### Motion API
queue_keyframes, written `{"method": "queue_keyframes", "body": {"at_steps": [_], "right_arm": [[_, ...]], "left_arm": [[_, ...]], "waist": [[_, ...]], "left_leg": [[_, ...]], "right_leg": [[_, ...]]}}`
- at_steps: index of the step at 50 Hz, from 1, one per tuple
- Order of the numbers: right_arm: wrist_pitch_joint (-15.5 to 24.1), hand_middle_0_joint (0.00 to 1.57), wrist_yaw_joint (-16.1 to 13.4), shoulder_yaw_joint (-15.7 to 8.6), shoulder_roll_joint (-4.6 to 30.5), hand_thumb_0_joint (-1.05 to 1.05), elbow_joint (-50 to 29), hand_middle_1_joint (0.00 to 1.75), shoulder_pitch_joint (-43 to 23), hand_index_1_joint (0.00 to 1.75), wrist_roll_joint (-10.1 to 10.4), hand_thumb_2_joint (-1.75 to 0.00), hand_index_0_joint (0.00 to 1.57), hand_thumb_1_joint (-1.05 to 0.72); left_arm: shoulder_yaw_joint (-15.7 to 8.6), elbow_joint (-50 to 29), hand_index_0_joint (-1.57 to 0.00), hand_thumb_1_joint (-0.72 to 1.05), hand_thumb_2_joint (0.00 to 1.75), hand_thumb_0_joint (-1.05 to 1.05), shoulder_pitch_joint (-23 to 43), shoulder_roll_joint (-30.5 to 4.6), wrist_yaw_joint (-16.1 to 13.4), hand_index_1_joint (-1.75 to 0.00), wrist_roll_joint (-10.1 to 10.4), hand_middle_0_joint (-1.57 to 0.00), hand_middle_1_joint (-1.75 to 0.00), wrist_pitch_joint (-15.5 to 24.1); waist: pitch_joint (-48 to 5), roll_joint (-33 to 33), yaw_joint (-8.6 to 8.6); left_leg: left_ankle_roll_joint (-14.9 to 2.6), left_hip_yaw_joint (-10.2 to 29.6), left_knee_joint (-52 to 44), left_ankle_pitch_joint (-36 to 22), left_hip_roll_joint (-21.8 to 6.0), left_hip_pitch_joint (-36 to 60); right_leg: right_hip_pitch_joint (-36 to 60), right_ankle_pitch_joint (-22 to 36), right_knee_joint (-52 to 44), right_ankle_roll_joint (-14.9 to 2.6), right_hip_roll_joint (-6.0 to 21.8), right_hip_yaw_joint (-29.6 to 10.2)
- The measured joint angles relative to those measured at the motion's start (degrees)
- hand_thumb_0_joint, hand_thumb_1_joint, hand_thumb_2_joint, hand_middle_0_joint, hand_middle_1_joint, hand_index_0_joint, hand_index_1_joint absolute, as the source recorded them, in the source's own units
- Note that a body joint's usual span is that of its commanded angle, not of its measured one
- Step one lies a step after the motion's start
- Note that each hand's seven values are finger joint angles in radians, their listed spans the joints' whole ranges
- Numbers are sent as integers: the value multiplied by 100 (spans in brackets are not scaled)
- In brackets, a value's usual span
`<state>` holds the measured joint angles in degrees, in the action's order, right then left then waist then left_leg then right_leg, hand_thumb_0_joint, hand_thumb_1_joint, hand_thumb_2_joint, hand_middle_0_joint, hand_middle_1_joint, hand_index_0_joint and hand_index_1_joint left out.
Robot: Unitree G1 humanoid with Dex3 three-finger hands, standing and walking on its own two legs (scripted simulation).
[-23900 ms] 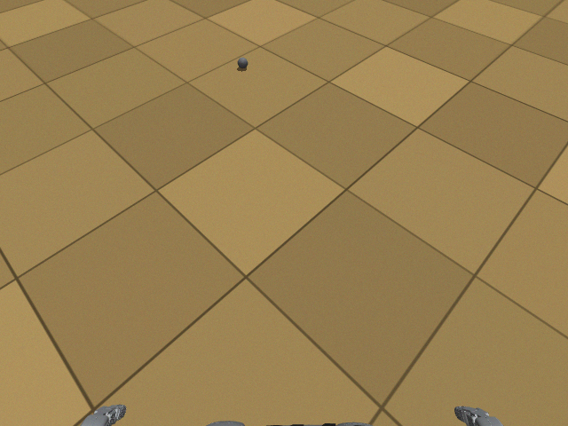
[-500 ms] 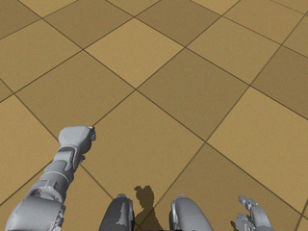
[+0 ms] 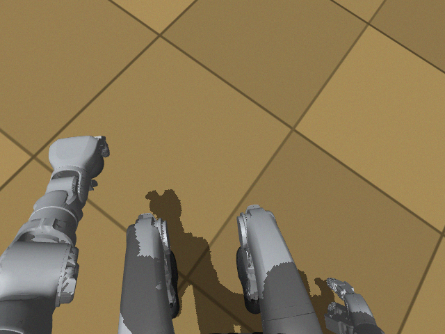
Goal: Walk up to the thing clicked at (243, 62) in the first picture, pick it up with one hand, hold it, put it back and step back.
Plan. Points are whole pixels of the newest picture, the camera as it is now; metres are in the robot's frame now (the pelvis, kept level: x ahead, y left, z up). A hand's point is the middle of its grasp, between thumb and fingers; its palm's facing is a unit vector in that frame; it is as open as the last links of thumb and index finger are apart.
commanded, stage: crouch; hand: left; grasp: from above
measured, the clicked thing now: (86, 163) +0.42 +0.25 -0.16
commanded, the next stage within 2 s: lower in 1.02 s
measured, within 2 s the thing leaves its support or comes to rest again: neither
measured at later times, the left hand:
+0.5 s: hand (101, 174) +0.43 +0.25 -0.27, palm faces -0.46 -0.03 -0.89, open 8.4 cm
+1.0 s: hand (107, 176) +0.43 +0.26 -0.32, palm faces -0.47 -0.04 -0.88, open 8.4 cm
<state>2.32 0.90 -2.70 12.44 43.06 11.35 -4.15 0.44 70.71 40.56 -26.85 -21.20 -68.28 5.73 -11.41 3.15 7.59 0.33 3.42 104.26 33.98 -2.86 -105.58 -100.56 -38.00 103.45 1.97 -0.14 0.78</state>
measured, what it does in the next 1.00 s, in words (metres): lowers itself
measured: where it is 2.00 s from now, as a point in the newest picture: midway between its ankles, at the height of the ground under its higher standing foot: (210, 293)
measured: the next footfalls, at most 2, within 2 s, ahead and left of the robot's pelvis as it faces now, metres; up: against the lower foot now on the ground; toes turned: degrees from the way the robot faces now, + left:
none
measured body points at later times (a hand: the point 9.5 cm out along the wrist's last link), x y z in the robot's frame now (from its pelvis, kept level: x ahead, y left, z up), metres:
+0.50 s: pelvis -0.01 +0.00 -0.10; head +0.22 +0.04 +0.29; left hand +0.45 +0.25 -0.22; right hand +0.07 -0.28 -0.22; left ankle +0.08 +0.13 -0.47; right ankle +0.07 -0.14 -0.47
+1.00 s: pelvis -0.02 -0.01 -0.16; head +0.22 +0.03 +0.23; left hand +0.46 +0.25 -0.27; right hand +0.03 -0.28 -0.28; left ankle +0.08 +0.13 -0.47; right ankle +0.07 -0.14 -0.47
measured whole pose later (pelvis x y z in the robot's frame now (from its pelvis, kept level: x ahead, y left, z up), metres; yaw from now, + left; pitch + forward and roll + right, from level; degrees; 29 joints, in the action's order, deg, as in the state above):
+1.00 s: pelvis -0.02 -0.01 -0.16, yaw -4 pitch +34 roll -6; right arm 3.6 6.2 1.2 14.2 45.1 7.6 -8.3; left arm -5.4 82.5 51.8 -37.8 -23.4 -71.1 10.3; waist -3.8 -0.1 10.6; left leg 1.5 8.5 133.1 36.2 -3.1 -131.3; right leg -125.2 -40.4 131.3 2.2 -2.7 3.0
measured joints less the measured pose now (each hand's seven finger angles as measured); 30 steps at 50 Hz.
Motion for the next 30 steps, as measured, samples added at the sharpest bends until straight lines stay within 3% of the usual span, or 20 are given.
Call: {"method": "queue_keyframes", "body": {"at_steps": [9, 21, 30], "right_arm": [[130, 21, 174, 45, 48, 1, 56, 30, -378, 30, -152, -90, 20, -91], [104, 21, 329, 73, 71, 0, 6, 30, -485, 30, -236, -90, 20, -91], [62, 21, 425, 157, 101, 0, 48, 30, -376, 30, -280, -90, 20, -92]], "left_arm": [[-167, 110, -76, 16, 55, 0, 332, -289, -187, -65, -114, -68, -70, 74], [-264, 283, -79, 15, 53, -1, 559, -504, -103, -63, -83, -70, -68, 55], [-409, 547, -79, 15, 52, -1, 728, -710, -146, -63, -202, -70, -67, 216]], "waist": [[123, -144, -1], [317, -260, 79], [448, -289, 160]], "left_leg": [[46, 189, 959, 174, -11, -995], [59, 298, 1695, 328, -39, -1575], [61, 357, 2156, 325, -44, -1955]], "right_leg": [[-925, -194, 912, -10, -61, 112], [-1472, -334, 1602, 10, -136, 152], [-1844, -332, 2054, 26, -181, 162]]}}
